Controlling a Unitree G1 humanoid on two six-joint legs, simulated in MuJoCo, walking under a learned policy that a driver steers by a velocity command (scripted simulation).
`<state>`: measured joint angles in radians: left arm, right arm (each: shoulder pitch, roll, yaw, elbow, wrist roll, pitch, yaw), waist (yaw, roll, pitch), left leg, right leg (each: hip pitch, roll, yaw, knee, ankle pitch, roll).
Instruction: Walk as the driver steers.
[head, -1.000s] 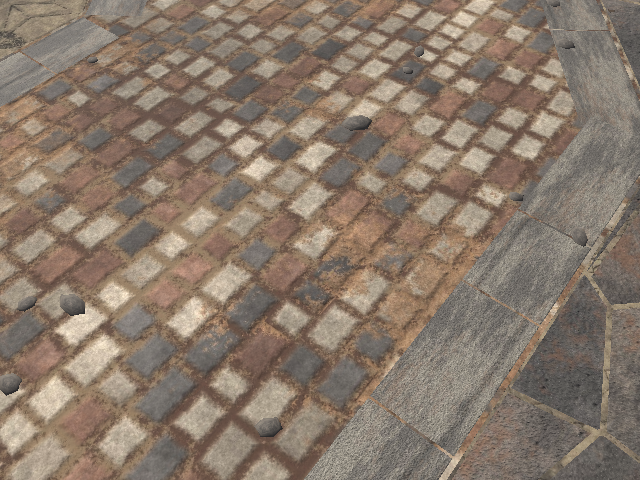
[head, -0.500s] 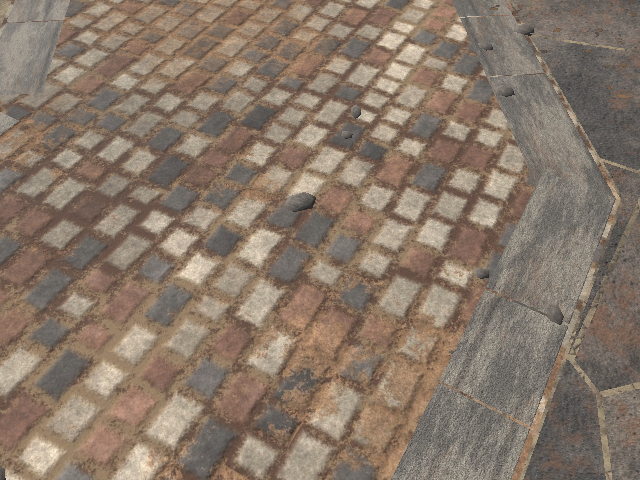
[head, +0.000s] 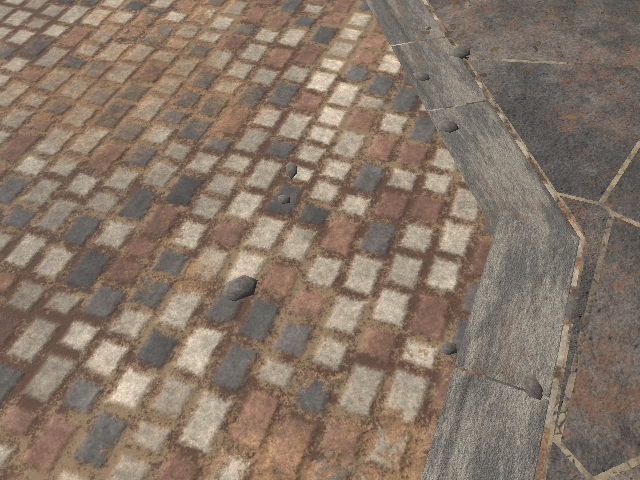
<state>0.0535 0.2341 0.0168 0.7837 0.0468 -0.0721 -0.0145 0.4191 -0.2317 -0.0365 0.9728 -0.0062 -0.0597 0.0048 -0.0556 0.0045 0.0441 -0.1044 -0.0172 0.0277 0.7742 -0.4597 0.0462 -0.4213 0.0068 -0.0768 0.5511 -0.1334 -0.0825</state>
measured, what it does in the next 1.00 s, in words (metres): walks ahead: left foot, then right foot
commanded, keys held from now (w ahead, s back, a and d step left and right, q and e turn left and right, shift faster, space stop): w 0.08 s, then w+q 0.08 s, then no key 0.84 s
